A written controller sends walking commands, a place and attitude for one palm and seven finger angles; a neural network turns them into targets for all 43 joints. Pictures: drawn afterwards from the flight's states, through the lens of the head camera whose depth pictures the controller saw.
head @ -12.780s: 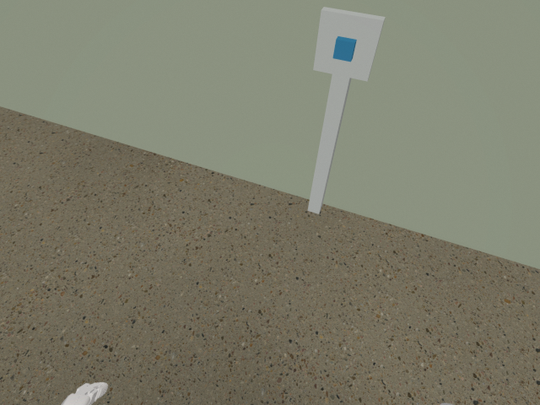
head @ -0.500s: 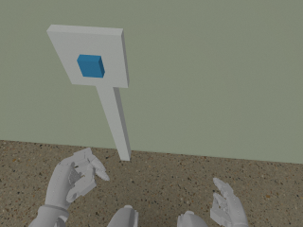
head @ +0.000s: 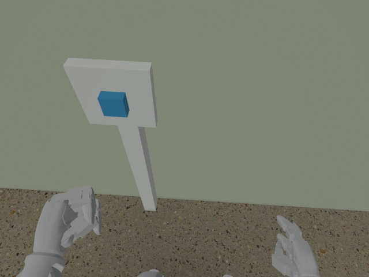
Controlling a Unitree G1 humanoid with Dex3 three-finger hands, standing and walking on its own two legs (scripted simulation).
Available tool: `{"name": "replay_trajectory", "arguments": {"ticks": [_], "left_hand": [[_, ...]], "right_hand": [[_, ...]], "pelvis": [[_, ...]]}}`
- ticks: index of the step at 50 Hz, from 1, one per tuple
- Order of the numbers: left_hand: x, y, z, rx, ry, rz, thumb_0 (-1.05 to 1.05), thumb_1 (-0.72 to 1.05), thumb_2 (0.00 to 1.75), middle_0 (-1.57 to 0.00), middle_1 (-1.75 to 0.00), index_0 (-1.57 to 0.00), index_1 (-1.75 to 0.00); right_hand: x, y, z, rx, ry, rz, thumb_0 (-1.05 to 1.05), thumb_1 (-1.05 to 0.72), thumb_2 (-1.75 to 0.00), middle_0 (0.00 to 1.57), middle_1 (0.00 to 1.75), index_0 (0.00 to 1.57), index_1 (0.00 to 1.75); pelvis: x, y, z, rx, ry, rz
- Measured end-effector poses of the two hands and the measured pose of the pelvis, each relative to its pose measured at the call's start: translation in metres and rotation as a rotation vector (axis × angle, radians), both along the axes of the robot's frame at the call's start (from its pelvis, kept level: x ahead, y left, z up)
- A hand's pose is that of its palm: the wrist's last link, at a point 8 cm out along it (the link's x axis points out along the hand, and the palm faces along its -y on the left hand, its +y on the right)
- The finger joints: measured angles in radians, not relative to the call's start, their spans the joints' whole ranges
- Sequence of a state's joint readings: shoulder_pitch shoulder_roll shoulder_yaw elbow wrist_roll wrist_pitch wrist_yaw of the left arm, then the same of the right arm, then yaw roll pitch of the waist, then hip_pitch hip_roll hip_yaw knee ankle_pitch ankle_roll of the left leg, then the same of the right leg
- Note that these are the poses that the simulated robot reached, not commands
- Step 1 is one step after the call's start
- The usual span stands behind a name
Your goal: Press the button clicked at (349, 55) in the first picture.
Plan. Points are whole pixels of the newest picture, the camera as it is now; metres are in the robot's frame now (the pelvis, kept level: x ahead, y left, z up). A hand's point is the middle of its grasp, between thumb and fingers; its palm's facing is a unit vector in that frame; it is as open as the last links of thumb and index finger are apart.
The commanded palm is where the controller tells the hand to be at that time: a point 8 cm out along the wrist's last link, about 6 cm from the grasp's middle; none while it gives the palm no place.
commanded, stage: raise the hand and make a fist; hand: left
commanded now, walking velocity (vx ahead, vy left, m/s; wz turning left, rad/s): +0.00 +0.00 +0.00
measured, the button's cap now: (114, 103) +0.47 +0.20 +0.10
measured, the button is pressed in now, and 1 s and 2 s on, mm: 0 0 0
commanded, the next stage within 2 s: aim a knuckle at the button in 0.76 s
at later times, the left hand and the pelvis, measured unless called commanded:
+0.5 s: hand (81, 196) +0.24 +0.20 +0.10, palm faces +0.01 -1.00 -0.05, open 3.1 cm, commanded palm +0.21 +0.26 +0.10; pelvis +0.01 +0.00 +0.02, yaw +0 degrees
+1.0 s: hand (85, 200) +0.23 +0.19 +0.10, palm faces +0.03 -1.00 -0.06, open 3.1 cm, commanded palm +0.22 +0.25 +0.10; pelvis -0.01 -0.01 +0.02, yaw +0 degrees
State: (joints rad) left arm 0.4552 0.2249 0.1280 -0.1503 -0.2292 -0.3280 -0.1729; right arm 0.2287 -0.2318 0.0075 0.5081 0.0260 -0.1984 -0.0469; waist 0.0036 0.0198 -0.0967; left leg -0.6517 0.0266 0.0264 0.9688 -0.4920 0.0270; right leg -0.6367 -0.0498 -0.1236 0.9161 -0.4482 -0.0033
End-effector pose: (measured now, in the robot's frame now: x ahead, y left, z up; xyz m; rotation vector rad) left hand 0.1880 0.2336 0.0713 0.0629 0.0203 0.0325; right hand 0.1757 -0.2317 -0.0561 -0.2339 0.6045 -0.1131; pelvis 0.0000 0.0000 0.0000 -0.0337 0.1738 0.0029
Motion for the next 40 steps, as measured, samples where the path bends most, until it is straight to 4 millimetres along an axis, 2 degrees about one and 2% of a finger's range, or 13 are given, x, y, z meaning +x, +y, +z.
{"name": "replay_trajectory", "arguments": {"ticks": [5, 10, 23, 31, 40], "left_hand": [[0.006, 0.005, 0.006, 0.003, 0.011, -0.006, 0.02, 0.9, 0.9, -1.3, -1.5, -1.3, -1.5], [0.013, 0.012, 0.013, 0.007, 0.013, -0.002, 0.02, 0.89, 0.9, -1.3, -1.5, -1.3, -1.5], [0.03, 0.025, 0.03, -0.007, -0.004, -0.013, 0.02, 0.9, 0.9, -1.3, -1.5, -1.3, -1.5], [0.026, 0.017, 0.028, -0.008, 0.002, -0.021, 0.02, 0.9, 0.9, -1.3, -1.5, -1.3, -1.5], [0.019, 0.016, 0.029, -0.002, -0.01, -0.006, 0.02, 0.89, 0.9, -1.3, -1.5, -1.3, -1.5]], "right_hand": [[0.009, 0.012, 0.002, 0.029, -0.007, 0.033, 0.02, -0.9, -0.9, 0.2, 0.3, 0.2, 0.3], [0.009, 0.015, 0.002, 0.04, 0.006, 0.043, 0.02, -0.9, -0.9, 0.21, 0.3, 0.21, 0.3], [-0.009, -0.007, 0.007, 0.009, 0.046, 0.004, 0.02, -0.9, -0.9, 0.21, 0.3, 0.21, 0.3], [-0.015, -0.015, 0.013, -0.002, 0.03, -0.009, 0.02, -0.9, -0.9, 0.2, 0.3, 0.2, 0.3], [-0.017, -0.01, 0.01, 0.017, 0.028, 0.009, 0.02, -0.9, -0.9, 0.2, 0.3, 0.2, 0.3]], "pelvis": [[0.004, -0.001, 0.005, -0.001, -0.011, 0.005], [0.007, -0.001, 0.009, 0.0, -0.024, 0.008], [0.009, -0.004, 0.02, 0.007, -0.055, 0.003], [0.006, -0.005, 0.022, 0.012, -0.067, -0.005], [0.0, -0.008, 0.022, 0.015, -0.076, -0.002]]}}
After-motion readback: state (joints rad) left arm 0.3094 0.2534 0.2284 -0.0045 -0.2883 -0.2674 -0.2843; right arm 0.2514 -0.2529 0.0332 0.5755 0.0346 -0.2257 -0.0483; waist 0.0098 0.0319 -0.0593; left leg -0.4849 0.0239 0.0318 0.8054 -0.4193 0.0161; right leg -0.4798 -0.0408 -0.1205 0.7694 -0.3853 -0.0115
